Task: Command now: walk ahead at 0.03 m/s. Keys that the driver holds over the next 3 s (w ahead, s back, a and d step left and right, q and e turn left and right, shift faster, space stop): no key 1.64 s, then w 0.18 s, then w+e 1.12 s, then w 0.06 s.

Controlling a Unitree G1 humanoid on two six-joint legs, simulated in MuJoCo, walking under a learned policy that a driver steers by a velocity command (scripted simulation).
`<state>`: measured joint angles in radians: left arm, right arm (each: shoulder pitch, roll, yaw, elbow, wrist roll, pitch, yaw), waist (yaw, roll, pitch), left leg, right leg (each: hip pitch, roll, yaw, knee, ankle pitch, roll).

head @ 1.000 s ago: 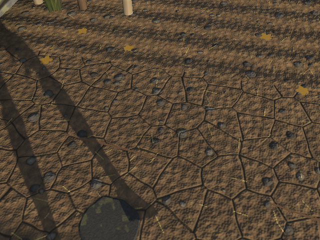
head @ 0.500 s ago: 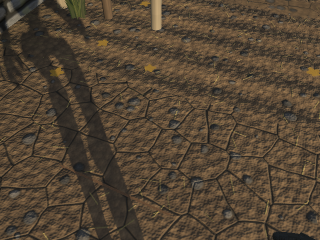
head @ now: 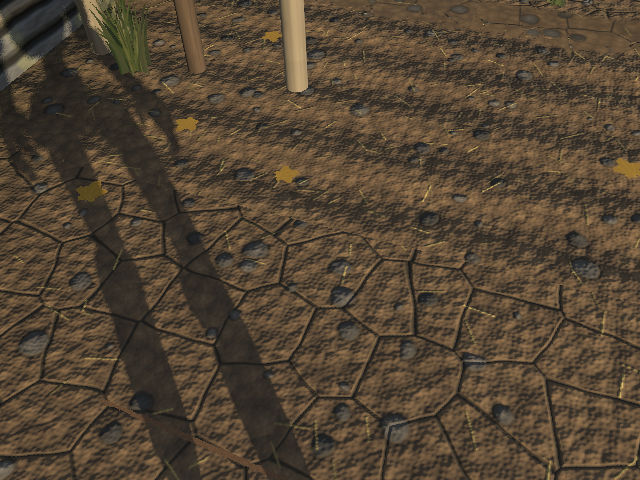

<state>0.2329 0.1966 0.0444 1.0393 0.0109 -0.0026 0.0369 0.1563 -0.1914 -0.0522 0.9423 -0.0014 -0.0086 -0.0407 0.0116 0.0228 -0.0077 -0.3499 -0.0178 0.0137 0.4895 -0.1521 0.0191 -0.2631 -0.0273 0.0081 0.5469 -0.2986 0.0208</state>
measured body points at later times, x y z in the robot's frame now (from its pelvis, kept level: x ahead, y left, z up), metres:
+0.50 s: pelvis +0.04 -0.02 +0.00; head +0.06 -0.02 +0.45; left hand +0.07 +0.23 -0.15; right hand +0.15 -0.27 -0.14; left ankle +0.06 +0.11 -0.73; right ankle -0.01 -0.13 -0.73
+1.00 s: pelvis +0.04 -0.02 +0.00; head +0.05 -0.02 +0.45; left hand +0.04 +0.22 -0.15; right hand +0.10 -0.27 -0.15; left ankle +0.07 +0.11 -0.73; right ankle -0.01 -0.13 -0.73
